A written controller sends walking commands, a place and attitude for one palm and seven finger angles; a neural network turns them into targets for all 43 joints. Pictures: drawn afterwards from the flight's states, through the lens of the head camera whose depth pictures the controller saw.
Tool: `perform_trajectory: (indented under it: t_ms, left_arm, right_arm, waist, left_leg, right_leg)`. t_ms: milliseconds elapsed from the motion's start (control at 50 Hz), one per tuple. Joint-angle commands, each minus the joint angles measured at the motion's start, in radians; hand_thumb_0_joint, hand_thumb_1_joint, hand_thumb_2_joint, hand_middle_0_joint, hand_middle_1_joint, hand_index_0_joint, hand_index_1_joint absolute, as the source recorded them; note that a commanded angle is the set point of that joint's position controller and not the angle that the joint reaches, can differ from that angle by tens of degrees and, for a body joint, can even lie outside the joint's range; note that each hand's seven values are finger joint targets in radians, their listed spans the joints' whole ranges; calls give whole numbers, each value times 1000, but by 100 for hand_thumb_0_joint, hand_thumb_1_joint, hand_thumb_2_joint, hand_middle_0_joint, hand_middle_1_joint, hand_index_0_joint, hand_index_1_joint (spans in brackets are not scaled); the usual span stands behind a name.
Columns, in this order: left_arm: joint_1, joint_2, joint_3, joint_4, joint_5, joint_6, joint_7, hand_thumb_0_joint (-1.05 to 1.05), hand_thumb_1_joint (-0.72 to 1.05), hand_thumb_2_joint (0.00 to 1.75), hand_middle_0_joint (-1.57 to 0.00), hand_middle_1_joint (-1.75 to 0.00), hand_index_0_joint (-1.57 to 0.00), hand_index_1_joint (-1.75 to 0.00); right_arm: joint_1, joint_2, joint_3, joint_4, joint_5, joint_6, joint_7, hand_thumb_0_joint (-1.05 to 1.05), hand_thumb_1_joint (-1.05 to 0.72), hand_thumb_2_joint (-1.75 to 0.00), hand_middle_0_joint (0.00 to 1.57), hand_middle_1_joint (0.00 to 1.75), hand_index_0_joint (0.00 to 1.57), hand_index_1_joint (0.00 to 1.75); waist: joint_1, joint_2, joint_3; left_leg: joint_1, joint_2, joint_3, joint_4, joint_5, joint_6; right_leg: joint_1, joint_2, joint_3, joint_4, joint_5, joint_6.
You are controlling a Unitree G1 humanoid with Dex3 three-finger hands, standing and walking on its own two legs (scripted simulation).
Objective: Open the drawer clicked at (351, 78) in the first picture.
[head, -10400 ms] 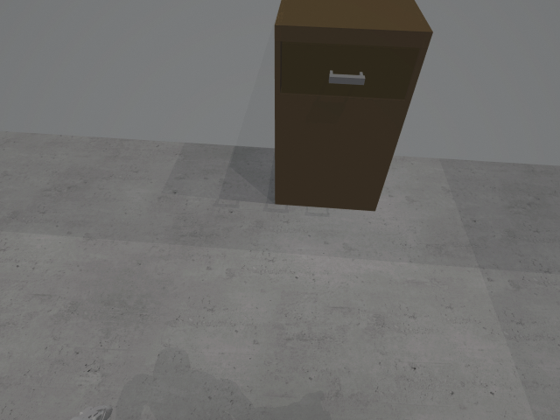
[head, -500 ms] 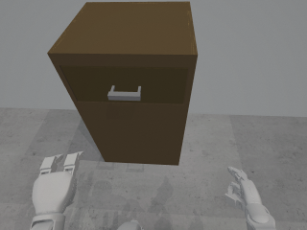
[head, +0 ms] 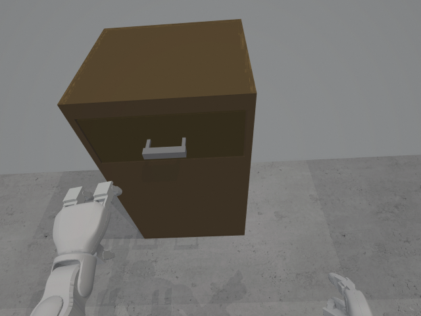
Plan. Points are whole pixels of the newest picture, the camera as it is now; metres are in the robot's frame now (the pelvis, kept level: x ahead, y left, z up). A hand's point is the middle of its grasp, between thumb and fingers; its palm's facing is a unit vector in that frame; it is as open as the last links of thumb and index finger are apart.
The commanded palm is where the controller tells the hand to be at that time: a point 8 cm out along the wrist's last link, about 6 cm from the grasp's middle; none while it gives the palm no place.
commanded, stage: raise the hand with hooked fingers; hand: left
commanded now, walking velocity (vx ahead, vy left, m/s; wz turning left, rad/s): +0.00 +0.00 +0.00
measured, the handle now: (165, 147) +0.55 +0.20 -0.05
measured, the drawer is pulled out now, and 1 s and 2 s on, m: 0.00 0.00 0.00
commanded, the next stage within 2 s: move the hooked fingers above the handle in 0.84 s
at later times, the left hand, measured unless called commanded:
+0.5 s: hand (89, 184) +0.31 +0.26 +0.10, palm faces +0.06 -0.06 -1.00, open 13.8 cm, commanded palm +0.28 +0.26 +0.15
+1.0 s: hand (99, 189) +0.31 +0.24 +0.09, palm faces +0.05 -0.08 -1.00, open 13.8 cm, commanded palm +0.29 +0.25 +0.14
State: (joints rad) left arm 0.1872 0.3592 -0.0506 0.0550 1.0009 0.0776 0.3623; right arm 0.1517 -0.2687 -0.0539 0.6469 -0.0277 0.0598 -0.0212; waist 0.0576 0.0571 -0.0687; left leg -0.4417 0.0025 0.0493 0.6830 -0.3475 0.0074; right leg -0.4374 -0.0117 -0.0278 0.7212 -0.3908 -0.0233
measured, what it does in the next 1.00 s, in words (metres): stands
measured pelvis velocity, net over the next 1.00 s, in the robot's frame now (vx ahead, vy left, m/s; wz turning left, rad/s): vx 0.00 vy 0.01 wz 0.01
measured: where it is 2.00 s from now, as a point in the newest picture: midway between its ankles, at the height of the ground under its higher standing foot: outside the picture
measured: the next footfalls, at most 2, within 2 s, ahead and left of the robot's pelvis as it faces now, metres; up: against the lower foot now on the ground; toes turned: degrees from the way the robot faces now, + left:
none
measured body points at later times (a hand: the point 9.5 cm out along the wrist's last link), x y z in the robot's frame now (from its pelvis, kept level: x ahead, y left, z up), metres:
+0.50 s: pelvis +0.00 +0.02 +0.02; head +0.01 -0.02 +0.47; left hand +0.30 +0.26 +0.15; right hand +0.20 -0.19 -0.09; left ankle +0.00 +0.12 -0.72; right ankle -0.02 -0.10 -0.72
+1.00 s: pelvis +0.00 +0.01 +0.02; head +0.01 -0.03 +0.47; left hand +0.30 +0.24 +0.14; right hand +0.19 -0.22 -0.10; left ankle +0.00 +0.12 -0.72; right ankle -0.02 -0.10 -0.72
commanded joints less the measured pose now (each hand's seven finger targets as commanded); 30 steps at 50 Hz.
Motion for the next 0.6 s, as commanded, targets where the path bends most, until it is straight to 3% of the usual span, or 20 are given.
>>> perform_trajectory:
  t_ms: [0, 80, 120, 220, 300, 420, 480, 580]
  left_arm:
    - [-236, 185, 73, -217, -2, 35, -8, 0, -36, 36, -29, -111, -29, -111]
    - [-283, 205, 82, -210, -2, 53, -66, 0, -45, 32, -30, -117, -30, -117]
    - [-316, 194, 62, -189, -2, 63, -91, 0, -50, 30, -30, -120, -30, -120]
    - [-441, 217, 60, -167, -4, 72, -146, 0, -50, 30, -30, -120, -30, -120]
    - [-543, 233, 48, -168, -2, 57, -176, 0, -50, 30, -30, -120, -30, -120]
    - [-623, 266, 66, -129, -29, 32, -219, 0, -50, 30, -30, -120, -30, -120]
    - [-526, 249, 73, -89, -40, 28, -240, 0, -50, 30, -30, -120, -30, -120]
    - [-511, 262, 92, -133, -46, -4, -240, 0, -50, 30, -30, -120, -30, -120]
  right_arm:
    - [-158, -74, -11, -174, 11, -48, -10, 0, -90, -90, 20, 30, 20, 30]
    - [-160, -74, -2, -178, 16, -36, -11, 0, -90, -90, 20, 30, 20, 30]
    - [-161, -67, 7, -177, 20, -27, -9, 0, -90, -90, 20, 30, 20, 30]
    - [-156, -66, 19, -174, 25, -13, -11, 0, -90, -90, 20, 30, 20, 30]
    - [-155, -65, 24, -168, 25, -8, -15, 0, -90, -90, 20, 30, 20, 30]
    - [-139, -73, 23, -155, 32, -8, -19, 0, -90, -90, 20, 30, 20, 30]
    - [-129, -80, 17, -158, 35, -8, -9, 0, -90, -90, 20, 30, 20, 30]
    - [-125, -87, 10, -166, 32, -6, -1, 0, -90, -90, 20, 30, 20, 30]
  waist:
    - [15, -50, -217]
    - [26, -40, -204]
    - [22, -34, -166]
    - [18, -49, -164]
    - [13, 2, -181]
    - [12, -39, -185]
    - [26, -45, -189]
    - [30, -64, -190]
  left_leg:
    - [160, -34, -26, -104, 304, 29]
    - [197, -29, -32, -139, 355, 25]
    - [204, -28, -31, -158, 355, 20]
    - [231, -30, -31, -193, 353, 20]
    - [273, -27, -39, -211, 362, 16]
    - [284, -27, -47, -232, 391, 19]
    - [280, -27, -44, -235, 424, 18]
    - [266, -27, -40, -236, 429, 21]
  right_leg:
    - [134, 18, 31, -133, 347, -10]
    - [168, 26, 21, -156, 364, -15]
    - [165, 26, 12, -170, 354, -16]
    - [202, 29, 8, -206, 344, -15]
    - [205, 31, 1, -225, 321, -19]
    - [239, 31, -3, -247, 348, -18]
    - [256, 35, -4, -252, 375, -18]
    - [262, 33, -2, -251, 386, -15]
